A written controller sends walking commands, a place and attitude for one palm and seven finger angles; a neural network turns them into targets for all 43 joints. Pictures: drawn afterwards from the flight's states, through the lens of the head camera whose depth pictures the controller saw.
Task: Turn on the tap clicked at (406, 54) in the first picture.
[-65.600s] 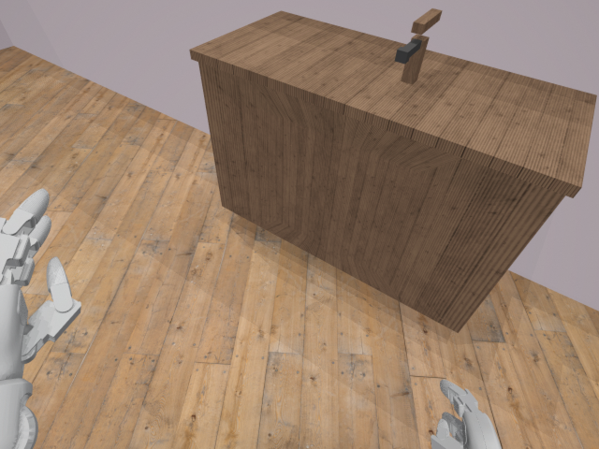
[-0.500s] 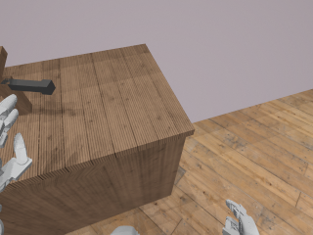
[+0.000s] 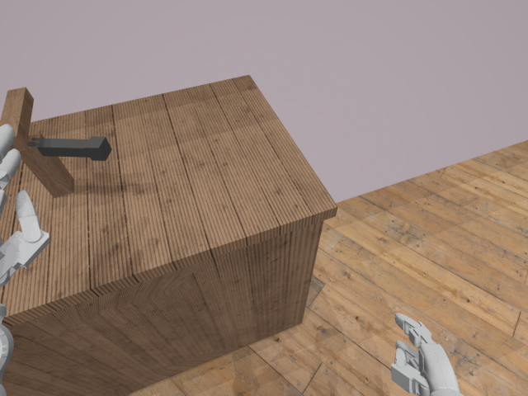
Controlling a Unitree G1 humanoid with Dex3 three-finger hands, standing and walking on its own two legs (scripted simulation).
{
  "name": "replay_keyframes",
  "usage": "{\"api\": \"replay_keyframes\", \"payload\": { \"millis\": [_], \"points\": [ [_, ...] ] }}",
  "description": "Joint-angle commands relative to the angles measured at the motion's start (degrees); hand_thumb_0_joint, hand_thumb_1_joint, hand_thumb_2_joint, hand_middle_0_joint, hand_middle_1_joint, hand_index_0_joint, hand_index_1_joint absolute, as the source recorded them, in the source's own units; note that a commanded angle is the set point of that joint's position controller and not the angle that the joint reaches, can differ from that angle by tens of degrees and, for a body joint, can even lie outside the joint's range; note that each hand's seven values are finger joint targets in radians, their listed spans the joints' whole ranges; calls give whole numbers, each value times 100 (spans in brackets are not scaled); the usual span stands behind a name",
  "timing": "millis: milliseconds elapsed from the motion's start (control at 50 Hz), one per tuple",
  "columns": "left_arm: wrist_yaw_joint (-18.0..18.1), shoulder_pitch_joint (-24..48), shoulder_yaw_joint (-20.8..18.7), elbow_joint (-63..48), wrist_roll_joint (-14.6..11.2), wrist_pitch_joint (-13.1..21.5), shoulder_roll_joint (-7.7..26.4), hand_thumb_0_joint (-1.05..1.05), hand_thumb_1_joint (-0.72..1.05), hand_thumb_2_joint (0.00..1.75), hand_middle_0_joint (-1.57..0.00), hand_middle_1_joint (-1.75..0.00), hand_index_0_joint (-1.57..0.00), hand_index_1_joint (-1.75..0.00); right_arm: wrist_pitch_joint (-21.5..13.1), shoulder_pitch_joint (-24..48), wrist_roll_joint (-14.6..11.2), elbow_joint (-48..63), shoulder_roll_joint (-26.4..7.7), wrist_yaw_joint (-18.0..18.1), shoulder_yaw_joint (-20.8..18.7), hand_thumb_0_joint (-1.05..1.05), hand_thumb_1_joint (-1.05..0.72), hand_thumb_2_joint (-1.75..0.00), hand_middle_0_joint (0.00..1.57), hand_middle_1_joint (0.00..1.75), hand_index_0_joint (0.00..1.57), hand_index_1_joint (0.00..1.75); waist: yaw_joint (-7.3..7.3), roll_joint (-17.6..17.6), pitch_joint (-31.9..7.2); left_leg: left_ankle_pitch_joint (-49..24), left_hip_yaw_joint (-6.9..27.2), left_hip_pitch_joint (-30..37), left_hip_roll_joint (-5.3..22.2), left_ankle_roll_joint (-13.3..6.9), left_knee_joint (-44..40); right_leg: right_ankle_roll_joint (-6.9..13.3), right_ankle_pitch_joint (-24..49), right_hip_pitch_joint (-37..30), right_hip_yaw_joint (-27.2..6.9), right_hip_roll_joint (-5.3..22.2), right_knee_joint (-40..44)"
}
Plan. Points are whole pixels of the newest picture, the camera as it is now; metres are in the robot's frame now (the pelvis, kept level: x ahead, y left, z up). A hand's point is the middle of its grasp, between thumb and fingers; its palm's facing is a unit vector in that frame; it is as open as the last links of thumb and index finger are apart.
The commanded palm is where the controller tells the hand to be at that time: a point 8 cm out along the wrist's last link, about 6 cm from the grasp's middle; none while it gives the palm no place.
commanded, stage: come to a stop and stand still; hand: left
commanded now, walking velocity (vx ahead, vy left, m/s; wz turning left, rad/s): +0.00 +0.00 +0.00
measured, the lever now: (98, 148) +0.45 +0.32 +0.12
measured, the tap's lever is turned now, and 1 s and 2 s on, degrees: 66 66 66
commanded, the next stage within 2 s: look again from close up in 1.40 s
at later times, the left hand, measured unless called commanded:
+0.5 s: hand (5, 257) +0.22 +0.31 +0.16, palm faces +0.39 -0.84 -0.39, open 7.4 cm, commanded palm +0.16 +0.34 +0.18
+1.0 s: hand (20, 248) +0.24 +0.31 +0.16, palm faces +0.42 -0.82 -0.39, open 7.4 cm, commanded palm +0.18 +0.33 +0.18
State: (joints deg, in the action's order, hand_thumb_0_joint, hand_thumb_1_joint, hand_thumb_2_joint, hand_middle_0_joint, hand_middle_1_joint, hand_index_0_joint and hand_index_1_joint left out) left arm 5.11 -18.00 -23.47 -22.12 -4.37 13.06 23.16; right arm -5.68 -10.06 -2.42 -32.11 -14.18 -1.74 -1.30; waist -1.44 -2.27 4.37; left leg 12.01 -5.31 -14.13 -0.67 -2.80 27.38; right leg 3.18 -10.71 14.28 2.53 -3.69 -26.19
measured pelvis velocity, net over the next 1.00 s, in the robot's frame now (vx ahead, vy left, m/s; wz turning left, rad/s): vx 0.04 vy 0.04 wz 0.04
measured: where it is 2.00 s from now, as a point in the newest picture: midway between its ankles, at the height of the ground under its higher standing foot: outside the picture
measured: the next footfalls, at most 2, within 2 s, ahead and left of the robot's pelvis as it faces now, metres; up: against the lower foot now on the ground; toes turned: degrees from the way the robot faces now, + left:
none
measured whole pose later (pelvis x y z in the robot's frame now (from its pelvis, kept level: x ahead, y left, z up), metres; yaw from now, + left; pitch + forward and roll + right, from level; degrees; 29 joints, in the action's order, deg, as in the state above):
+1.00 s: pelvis +0.04 +0.04 +0.00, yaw +3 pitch -1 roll -1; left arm 4.6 -24.5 -21.1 -25.4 -2.6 10.5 21.6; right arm -4.2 -11.3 -0.9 -32.5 -11.6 0.9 0.6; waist -2.1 0.7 1.9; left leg 14.9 -3.9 -11.8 -4.0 -5.3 26.9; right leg 1.0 -14.2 11.2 2.1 -1.4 -26.0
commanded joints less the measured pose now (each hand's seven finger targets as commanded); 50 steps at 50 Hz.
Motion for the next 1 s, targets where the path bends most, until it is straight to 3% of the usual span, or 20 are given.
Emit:
{"api": "replay_keyframes", "payload": {
  "millis": [0,60,80,100,140,180,300,340,400,480,500,580,600,680,700,740,820,860,920,980],
  "points": [
    [53,-669,-439,-1226,55,153,1004,0,90,90,-20,-30,-20,-30,-185,439,11,991,-522,161,-94,0,-90,-90,20,30,20,30,-81,929,-978,372,910,189,629,13,-630,-350,-772,-158,-824,884,740],
    [72,13,-731,-1370,52,208,1251,0,90,90,-20,-30,-20,-30,-253,451,54,1082,-459,341,-14,0,-90,-90,20,30,20,30,28,894,-478,1066,1023,24,513,7,-674,-149,-1823,377,-1072,894,1065],
    [117,553,-948,-1821,109,264,1611,0,90,90,-20,-30,-20,-30,-261,533,79,1055,-518,376,-7,0,-90,-90,20,30,20,30,38,393,-505,1118,1106,77,588,-18,-785,-123,-1744,384,-1055,845,901],
    [109,711,-661,-1673,106,289,1268,0,90,90,-20,-30,-20,-30,-312,480,98,1002,-471,406,9,0,-90,-90,20,30,20,30,67,-108,-553,1431,1237,-45,691,-63,-1000,-121,-1549,194,-973,772,676],
    [99,1042,-566,-1659,218,343,1232,0,90,90,-20,-30,-20,-30,-448,372,108,952,-484,389,21,0,-90,-90,20,30,20,30,-10,-862,-647,2182,1402,-501,880,-152,-1417,-182,-1007,-428,-775,539,141],
    [55,1311,-413,-1750,309,395,1106,0,90,90,-20,-30,-20,-30,-585,415,117,903,-457,320,45,0,-90,-90,20,30,20,30,-54,-1172,-739,2434,1487,-643,983,-165,-1599,-214,-590,-743,-532,422,-249],
    [-21,385,160,-1127,395,362,381,0,90,90,-20,-30,-20,-30,-660,200,136,789,-483,147,5,0,-90,-90,20,30,20,30,-40,-326,-613,2262,1587,-415,994,42,-1670,-205,-505,-432,-461,387,-146],
    [-3,197,8,-907,398,338,510,0,90,90,-20,-30,-20,-30,-575,209,140,805,-492,152,7,0,-90,-90,20,30,20,30,-65,-112,-374,2406,1673,-689,1074,106,-1858,-211,-561,-411,-443,380,-171],
    [8,272,-148,-731,376,326,603,0,90,90,-20,-30,-20,-30,-448,230,156,822,-463,192,29,0,-90,-90,20,30,20,30,-40,192,-388,1723,1636,-456,1036,267,-1776,-209,-403,-310,-410,395,-10],
    [-6,693,-413,-1234,410,396,983,0,90,90,-20,-30,-20,-30,-403,337,189,866,-443,216,38,0,-90,-90,20,30,20,30,-24,-176,-692,743,1456,-85,981,438,-1586,-193,-88,-484,-374,422,-47],
    [-18,738,-230,-1318,377,410,777,0,90,90,-20,-30,-20,-30,-403,290,220,900,-444,236,21,0,-90,-90,20,30,20,30,-5,-182,-763,349,1445,111,956,464,-1490,-164,-36,-429,-359,446,-67],
    [-9,678,-234,-2045,414,432,979,0,90,90,-20,-30,-20,-30,-471,304,248,884,-422,171,7,0,-90,-90,20,30,20,30,-24,-683,-1238,-1817,1234,1142,901,645,-986,-134,-70,-121,-202,448,-174],
    [-13,523,-63,-1991,373,397,740,0,90,90,-20,-30,-20,-30,-455,249,276,890,-429,165,-15,0,-90,-90,20,30,20,30,9,-635,-1263,-2287,1238,1352,915,688,-923,-123,-237,21,-200,439,-234],
    [20,83,-363,-1959,375,310,966,0,90,90,-20,-30,-20,-30,-401,232,261,853,-452,102,-72,0,-90,-90,20,30,20,30,-33,-739,-1315,-3782,1072,1649,885,866,-603,-90,-390,112,3,394,-94],
    [2,-75,-235,-1783,316,285,728,0,90,90,-20,-30,-20,-30,-352,172,278,861,-457,97,-88,0,-90,-90,20,30,20,30,8,-632,-1295,-3948,1054,1616,857,924,-517,-61,-330,23,33,389,22],
    [0,-284,-442,-1623,260,234,866,0,90,90,-20,-30,-20,-30,-269,186,230,910,-487,115,-123,0,-90,-90,20,30,20,30,-10,-336,-1266,-3853,1055,1280,827,954,-297,-5,182,-360,9,449,335],
    [-2,-616,-509,-1350,105,160,798,0,90,90,-20,-30,-20,-30,-111,138,90,942,-516,201,-152,0,-90,-90,20,30,20,30,51,437,-1364,-2446,987,563,576,742,-88,165,1565,-840,-511,752,206],
    [4,-468,-432,-1492,84,160,779,0,90,90,-20,-30,-20,-30,-107,206,87,919,-505,250,-143,0,-90,-90,20,30,20,30,69,196,-1354,-1887,962,611,564,598,-271,100,1363,-644,-649,785,169],
    [51,-136,-234,-1739,124,158,760,0,90,90,-20,-30,-20,-30,-139,317,126,887,-481,313,-82,0,-90,-90,20,30,20,30,49,-292,-1416,-2197,1026,855,705,511,-463,-63,1087,-514,-526,673,14],
    [113,283,-176,-2013,195,147,871,0,90,90,-20,-30,-20,-30,-193,486,124,857,-477,341,-31,0,-90,-90,20,30,20,30,27,-410,-1273,-2202,1097,883,733,540,-558,-89,820,-432,-473,622,6]
  ]
}}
